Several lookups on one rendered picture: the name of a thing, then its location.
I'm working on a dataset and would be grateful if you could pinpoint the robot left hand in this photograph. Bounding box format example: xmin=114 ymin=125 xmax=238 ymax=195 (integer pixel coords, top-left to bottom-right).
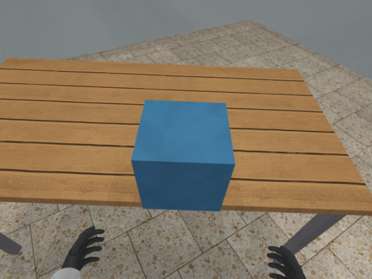
xmin=61 ymin=226 xmax=105 ymax=271

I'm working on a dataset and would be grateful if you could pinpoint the carton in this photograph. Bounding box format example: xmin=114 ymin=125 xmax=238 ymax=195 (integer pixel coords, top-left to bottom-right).
xmin=131 ymin=100 xmax=235 ymax=212

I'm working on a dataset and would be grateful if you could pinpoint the robot right hand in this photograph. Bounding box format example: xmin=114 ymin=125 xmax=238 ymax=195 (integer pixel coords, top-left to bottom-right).
xmin=267 ymin=246 xmax=306 ymax=279

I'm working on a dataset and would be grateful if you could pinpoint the table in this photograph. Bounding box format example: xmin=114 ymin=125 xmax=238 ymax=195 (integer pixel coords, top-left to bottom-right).
xmin=0 ymin=58 xmax=372 ymax=264

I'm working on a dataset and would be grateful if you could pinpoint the robot left forearm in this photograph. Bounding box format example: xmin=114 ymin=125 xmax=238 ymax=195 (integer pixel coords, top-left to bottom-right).
xmin=51 ymin=267 xmax=81 ymax=279

